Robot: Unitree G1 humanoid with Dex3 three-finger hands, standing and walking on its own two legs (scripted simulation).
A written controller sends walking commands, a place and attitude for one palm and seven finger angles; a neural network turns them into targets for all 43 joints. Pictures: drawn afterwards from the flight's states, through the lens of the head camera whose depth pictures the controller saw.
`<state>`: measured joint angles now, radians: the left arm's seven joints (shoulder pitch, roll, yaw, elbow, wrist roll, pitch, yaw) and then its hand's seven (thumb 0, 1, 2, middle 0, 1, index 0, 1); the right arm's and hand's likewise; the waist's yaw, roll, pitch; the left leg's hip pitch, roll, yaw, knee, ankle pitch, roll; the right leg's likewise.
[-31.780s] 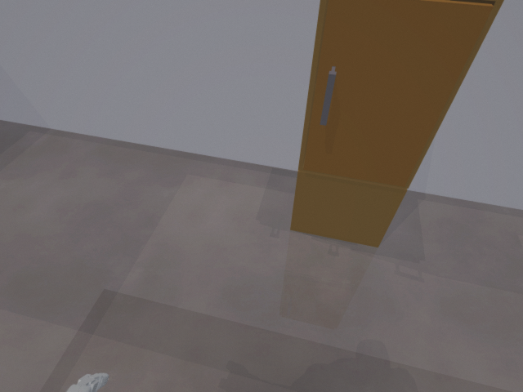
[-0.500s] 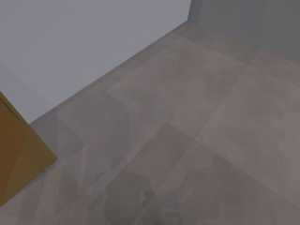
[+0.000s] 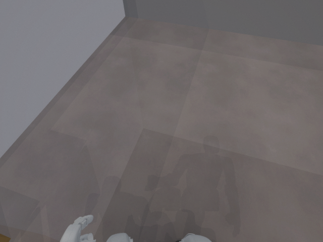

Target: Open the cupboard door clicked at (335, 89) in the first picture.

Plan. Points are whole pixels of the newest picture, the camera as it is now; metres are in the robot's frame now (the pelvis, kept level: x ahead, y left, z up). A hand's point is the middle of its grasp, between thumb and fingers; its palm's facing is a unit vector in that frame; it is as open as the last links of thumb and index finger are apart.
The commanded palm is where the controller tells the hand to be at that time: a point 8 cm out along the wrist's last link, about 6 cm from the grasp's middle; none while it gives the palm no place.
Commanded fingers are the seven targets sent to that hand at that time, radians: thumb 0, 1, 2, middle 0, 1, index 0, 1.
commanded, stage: walk to a spot facing it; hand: left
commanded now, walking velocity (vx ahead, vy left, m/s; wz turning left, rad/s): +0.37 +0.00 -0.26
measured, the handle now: out of the picture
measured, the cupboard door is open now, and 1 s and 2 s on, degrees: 44 44 44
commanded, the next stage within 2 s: turn to face it in 0.84 s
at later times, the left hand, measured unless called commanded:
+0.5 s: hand (96, 227) +0.18 +0.20 -0.18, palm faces -0.03 -0.99 -0.14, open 7.4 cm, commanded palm none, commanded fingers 0.00 0.90 0.90 -0.20 -0.30 -0.20 -0.30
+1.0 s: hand (149, 105) +0.63 +0.06 -0.15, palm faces -0.32 -0.92 -0.23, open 7.4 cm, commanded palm none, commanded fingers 0.00 0.90 0.90 -0.20 -0.30 -0.20 -0.30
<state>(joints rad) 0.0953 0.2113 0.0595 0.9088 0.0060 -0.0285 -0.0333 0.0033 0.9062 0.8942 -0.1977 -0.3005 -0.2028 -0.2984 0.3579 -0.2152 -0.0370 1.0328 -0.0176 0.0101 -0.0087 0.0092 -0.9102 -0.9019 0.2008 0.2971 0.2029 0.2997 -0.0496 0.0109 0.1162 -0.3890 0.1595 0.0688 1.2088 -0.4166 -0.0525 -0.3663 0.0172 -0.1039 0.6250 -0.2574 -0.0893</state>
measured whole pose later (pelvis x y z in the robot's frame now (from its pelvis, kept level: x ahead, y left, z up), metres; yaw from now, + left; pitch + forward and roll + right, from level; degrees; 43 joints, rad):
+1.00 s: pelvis +0.43 -0.07 +0.00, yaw -18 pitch +0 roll +1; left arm 0.08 0.21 0.06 0.95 0.01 -0.06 -0.01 0.00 0.91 0.89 -0.20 -0.30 -0.20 -0.30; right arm 0.41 -0.16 -0.02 1.12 -0.01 -0.01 -0.02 0.01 -0.91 -0.90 0.20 0.30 0.20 0.30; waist -0.05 0.00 0.10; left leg -0.31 0.11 0.09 1.16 -0.46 -0.04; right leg -0.38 0.01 -0.12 0.61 -0.23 -0.09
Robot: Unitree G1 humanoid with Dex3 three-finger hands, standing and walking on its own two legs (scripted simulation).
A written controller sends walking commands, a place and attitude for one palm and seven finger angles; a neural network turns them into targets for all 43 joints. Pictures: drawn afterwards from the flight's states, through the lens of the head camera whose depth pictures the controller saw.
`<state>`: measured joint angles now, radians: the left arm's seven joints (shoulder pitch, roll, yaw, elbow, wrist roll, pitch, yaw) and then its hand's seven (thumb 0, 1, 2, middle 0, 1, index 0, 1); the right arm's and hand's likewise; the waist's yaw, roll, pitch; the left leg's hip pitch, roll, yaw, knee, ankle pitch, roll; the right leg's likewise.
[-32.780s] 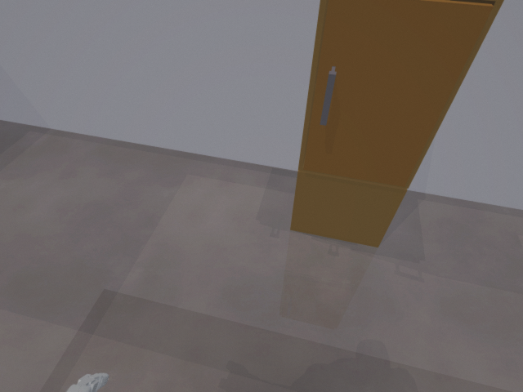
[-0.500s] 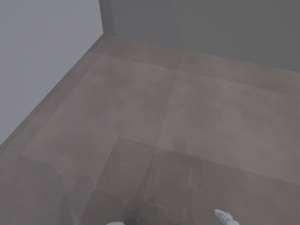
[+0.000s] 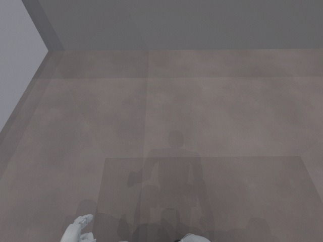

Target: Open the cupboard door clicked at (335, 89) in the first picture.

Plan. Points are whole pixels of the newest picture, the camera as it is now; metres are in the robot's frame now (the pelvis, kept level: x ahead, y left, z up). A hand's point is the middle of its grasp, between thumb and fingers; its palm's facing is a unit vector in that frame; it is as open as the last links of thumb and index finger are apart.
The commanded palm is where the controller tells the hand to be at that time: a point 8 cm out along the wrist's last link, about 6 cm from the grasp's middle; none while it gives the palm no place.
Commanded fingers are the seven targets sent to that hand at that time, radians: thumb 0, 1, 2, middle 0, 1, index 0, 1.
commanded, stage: turn to face it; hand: left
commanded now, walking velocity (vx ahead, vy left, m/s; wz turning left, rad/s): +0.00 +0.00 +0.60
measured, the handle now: out of the picture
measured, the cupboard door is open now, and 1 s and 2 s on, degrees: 44 44 44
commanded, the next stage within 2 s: none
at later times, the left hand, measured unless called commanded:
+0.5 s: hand out of the picture +0.13 +0.22 -0.17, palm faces +0.27 -0.94 -0.22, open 7.3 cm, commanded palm none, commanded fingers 0.00 0.90 0.90 -0.20 -0.30 -0.20 -0.30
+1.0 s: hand out of the picture +0.11 +0.15 -0.15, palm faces +0.54 -0.81 -0.24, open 7.4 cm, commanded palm none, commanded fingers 0.00 0.90 0.90 -0.20 -0.30 -0.20 -0.30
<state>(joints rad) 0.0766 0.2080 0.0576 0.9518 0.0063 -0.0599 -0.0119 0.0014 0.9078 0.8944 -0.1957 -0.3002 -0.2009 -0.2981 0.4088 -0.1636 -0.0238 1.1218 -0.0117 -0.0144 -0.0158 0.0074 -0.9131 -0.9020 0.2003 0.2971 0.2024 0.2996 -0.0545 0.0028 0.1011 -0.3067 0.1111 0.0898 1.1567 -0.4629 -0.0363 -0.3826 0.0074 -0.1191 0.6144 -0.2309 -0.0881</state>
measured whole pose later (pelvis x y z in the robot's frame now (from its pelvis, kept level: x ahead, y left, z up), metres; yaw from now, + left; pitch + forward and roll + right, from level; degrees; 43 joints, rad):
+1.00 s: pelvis +0.17 -0.05 +0.01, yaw +33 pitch +2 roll +3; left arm 0.22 0.20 0.03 0.89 0.02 0.00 0.01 0.00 0.90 0.89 -0.20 -0.30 -0.21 -0.30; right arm 0.10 -0.26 -0.07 0.90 -0.01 0.07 0.02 0.01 -0.91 -0.90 0.20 0.30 0.20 0.30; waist 0.00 -0.05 0.11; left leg -0.42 0.02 0.09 0.79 -0.42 -0.06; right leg -0.20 -0.14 -0.18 0.54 -0.37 0.01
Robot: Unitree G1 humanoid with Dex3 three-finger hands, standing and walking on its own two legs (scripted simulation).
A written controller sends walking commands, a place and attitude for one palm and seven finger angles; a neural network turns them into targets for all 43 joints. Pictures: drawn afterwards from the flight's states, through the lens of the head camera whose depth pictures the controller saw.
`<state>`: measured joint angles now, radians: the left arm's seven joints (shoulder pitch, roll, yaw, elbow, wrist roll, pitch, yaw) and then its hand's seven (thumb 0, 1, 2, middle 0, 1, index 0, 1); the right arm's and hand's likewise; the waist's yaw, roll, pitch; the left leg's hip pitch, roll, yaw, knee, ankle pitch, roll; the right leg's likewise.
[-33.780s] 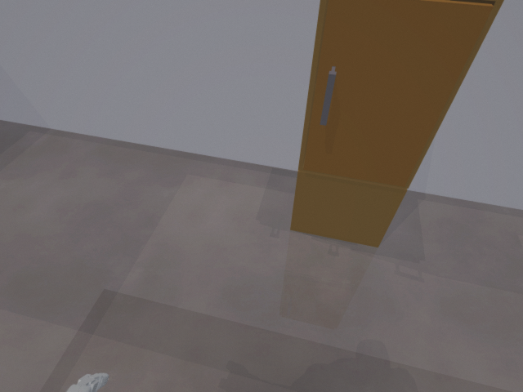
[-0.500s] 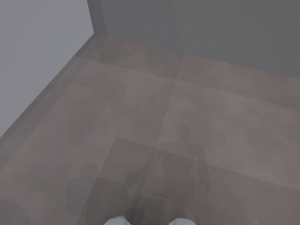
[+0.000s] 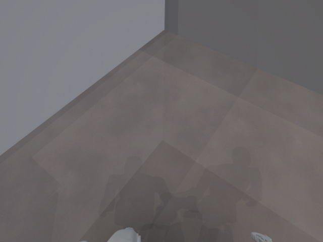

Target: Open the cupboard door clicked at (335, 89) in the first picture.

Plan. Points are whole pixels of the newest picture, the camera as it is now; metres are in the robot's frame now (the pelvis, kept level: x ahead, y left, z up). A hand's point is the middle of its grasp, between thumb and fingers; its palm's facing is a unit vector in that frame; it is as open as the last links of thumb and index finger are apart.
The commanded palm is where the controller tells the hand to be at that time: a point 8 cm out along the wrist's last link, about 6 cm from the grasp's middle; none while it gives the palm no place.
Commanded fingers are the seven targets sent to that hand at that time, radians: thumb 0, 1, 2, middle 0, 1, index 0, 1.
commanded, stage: turn to face it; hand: left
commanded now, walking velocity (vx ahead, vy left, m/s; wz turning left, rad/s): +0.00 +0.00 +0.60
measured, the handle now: out of the picture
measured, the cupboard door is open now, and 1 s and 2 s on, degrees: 44 44 44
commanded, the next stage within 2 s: none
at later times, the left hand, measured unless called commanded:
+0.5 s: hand out of the picture +0.06 +0.18 -0.15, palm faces +0.30 -0.90 -0.30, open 7.4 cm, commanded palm none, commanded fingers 0.00 0.90 0.90 -0.20 -0.30 -0.20 -0.30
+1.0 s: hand out of the picture -0.01 +0.18 -0.16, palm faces +0.59 -0.77 -0.25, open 7.4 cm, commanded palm none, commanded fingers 0.00 0.90 0.90 -0.20 -0.30 -0.20 -0.30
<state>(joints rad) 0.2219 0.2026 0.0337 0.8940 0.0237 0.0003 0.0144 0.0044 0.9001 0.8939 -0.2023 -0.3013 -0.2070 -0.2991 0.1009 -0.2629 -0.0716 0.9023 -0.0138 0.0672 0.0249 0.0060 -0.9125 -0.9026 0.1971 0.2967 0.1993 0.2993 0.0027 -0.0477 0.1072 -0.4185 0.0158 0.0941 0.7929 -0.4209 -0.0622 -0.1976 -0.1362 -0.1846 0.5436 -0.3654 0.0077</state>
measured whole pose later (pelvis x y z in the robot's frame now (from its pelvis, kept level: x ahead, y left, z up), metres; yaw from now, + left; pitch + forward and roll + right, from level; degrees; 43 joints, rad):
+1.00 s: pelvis +0.03 -0.06 +0.00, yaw +36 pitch +1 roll -1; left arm 0.15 0.26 0.07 0.88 0.01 0.05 0.01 0.01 0.91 0.89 -0.20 -0.30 -0.20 -0.30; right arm 0.16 -0.22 -0.04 0.90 -0.03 0.03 0.00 0.00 -0.91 -0.90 0.20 0.30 0.21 0.30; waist 0.00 -0.01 0.09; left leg -0.31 -0.01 -0.05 0.52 -0.23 0.01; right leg -0.45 -0.07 -0.01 0.92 -0.43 0.07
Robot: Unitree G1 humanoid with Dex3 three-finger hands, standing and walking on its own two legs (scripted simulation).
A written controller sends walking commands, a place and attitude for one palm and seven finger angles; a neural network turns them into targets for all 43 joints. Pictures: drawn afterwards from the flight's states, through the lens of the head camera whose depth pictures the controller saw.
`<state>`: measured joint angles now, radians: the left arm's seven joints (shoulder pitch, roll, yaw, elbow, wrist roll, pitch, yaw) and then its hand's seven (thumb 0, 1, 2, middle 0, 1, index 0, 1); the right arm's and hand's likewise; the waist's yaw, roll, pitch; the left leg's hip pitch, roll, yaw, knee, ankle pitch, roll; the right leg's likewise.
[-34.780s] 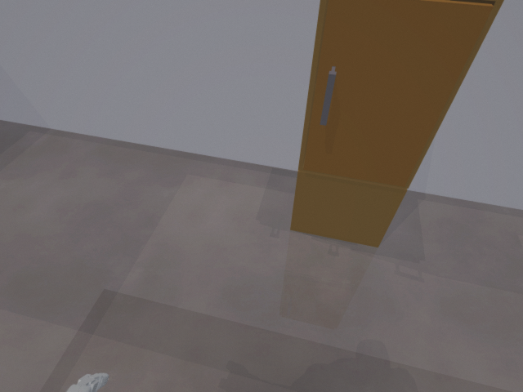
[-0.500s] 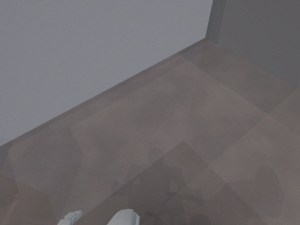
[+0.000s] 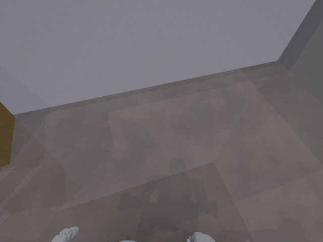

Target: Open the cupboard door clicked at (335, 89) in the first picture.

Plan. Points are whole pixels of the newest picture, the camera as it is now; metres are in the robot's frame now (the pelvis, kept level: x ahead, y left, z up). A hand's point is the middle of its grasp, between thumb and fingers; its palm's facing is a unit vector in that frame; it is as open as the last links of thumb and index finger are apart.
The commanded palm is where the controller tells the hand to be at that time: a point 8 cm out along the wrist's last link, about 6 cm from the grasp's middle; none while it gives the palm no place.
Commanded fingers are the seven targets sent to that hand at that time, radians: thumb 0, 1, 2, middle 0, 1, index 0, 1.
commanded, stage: turn to face it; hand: left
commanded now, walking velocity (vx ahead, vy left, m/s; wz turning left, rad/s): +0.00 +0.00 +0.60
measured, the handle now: out of the picture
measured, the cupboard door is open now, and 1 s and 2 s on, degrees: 44 44 44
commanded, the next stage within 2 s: take the last steps up to it in 1.74 s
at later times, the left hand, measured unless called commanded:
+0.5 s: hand out of the picture -0.01 +0.20 -0.19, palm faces +0.35 -0.92 -0.20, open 7.4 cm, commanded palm none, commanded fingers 0.00 0.90 0.90 -0.20 -0.30 -0.20 -0.30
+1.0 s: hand out of the picture +0.01 +0.17 -0.14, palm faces +0.56 -0.78 -0.29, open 7.4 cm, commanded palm none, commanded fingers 0.00 0.90 0.90 -0.20 -0.30 -0.20 -0.30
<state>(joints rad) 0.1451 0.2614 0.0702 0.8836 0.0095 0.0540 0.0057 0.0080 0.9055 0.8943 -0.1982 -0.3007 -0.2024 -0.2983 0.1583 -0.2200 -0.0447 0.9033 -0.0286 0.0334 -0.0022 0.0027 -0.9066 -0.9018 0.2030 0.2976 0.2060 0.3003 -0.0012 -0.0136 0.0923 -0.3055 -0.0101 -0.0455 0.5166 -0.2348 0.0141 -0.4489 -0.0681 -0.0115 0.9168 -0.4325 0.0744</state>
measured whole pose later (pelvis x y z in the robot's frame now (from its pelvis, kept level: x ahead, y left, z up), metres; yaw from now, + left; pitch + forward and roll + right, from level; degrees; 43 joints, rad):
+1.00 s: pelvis +0.03 -0.06 +0.00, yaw +36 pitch +1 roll +1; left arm 0.14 0.19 0.03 0.85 0.01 0.01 0.02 0.00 0.90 0.89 -0.20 -0.30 -0.20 -0.30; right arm 0.19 -0.27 -0.09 0.94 -0.02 0.08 0.01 0.01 -0.91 -0.90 0.20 0.30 0.20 0.30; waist -0.04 0.04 0.09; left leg -0.51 -0.05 -0.06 1.07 -0.44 -0.05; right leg -0.23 -0.05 -0.08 0.53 -0.32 -0.01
